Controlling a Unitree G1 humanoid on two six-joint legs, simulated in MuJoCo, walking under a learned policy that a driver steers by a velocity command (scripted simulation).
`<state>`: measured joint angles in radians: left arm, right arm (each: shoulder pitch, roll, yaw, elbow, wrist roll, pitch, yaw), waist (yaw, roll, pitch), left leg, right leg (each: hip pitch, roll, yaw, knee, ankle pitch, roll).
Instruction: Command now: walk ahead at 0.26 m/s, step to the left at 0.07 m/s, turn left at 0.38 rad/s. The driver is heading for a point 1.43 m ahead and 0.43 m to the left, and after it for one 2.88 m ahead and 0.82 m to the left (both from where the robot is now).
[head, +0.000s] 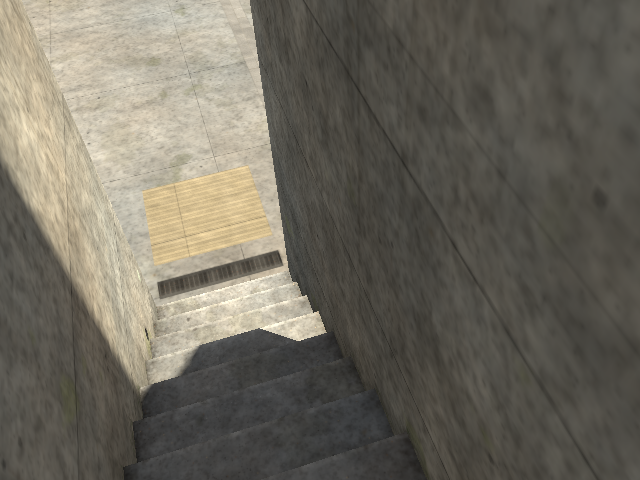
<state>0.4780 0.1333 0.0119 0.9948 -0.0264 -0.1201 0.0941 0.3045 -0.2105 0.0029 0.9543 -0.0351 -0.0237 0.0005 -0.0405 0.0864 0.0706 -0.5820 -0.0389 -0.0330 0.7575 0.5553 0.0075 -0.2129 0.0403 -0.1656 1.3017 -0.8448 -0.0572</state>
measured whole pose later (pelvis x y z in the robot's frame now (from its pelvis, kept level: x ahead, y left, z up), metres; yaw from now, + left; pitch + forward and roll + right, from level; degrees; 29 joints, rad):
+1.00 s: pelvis +0.40 +0.16 -0.37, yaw +33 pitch -4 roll +0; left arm 0.44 0.28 0.03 0.85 0.03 0.00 0.02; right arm 0.10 -0.14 0.00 0.74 -0.02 -0.04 -0.03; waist 0.10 -0.02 0.08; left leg -0.48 0.02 -0.06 0.46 0.44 -0.05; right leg -0.23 0.06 0.13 1.22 -0.83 -0.09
